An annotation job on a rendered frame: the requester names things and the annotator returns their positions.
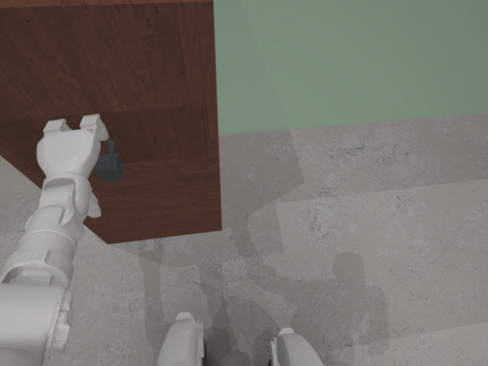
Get cabinet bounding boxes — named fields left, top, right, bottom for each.
left=0, top=0, right=222, bottom=244

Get drawer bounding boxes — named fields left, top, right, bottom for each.
left=0, top=105, right=209, bottom=172

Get left robot hand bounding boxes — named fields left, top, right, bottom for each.
left=37, top=114, right=109, bottom=218

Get right robot shin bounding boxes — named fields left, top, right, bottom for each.
left=278, top=328, right=294, bottom=336

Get robot left forearm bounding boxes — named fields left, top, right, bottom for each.
left=0, top=172, right=90, bottom=289

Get handle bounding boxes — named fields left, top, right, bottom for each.
left=95, top=140, right=124, bottom=181

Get left robot upper arm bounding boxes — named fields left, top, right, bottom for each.
left=0, top=283, right=74, bottom=366

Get robot left thigh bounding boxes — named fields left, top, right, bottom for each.
left=154, top=319, right=204, bottom=366

